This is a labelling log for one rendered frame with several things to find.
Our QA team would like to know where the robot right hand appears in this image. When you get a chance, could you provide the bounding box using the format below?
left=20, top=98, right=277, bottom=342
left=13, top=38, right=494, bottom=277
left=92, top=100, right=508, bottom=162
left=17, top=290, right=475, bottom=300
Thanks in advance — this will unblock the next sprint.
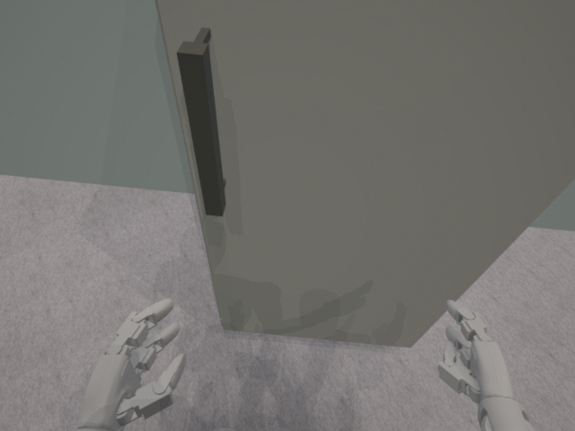
left=438, top=300, right=516, bottom=407

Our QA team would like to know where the robot left hand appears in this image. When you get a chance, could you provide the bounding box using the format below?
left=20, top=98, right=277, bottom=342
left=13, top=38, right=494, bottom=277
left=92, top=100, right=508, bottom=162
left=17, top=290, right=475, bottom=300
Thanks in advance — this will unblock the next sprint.
left=77, top=298, right=186, bottom=431

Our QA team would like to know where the handle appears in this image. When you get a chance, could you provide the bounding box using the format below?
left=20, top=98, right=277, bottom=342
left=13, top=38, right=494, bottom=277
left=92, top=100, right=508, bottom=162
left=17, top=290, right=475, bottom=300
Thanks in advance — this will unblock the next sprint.
left=177, top=28, right=226, bottom=216

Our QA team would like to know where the right robot forearm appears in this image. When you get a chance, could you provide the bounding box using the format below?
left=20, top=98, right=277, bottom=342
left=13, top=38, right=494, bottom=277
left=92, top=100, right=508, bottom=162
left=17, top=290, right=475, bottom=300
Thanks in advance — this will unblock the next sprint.
left=478, top=397, right=536, bottom=431

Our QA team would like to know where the fridge door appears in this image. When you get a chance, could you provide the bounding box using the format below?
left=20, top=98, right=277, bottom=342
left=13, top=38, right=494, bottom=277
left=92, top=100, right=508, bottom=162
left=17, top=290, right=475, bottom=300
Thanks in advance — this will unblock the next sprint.
left=157, top=0, right=575, bottom=347

